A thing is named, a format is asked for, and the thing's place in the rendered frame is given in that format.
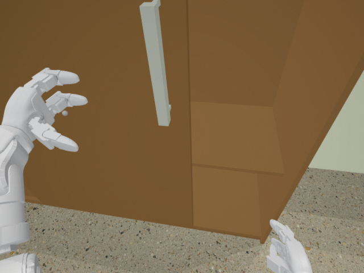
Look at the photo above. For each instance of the robot left upper arm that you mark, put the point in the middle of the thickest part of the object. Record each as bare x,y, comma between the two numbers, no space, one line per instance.
22,263

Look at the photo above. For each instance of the left robot hand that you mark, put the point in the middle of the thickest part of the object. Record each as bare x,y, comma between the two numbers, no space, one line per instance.
26,104

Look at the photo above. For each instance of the left robot forearm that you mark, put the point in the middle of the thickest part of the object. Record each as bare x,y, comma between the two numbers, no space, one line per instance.
15,146

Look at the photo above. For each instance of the wardrobe door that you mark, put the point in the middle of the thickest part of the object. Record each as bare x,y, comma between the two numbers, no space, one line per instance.
27,192
126,164

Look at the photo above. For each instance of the handle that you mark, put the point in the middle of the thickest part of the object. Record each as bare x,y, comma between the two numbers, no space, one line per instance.
149,12

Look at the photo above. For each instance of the right robot hand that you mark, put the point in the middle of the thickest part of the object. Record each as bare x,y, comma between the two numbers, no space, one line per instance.
293,258

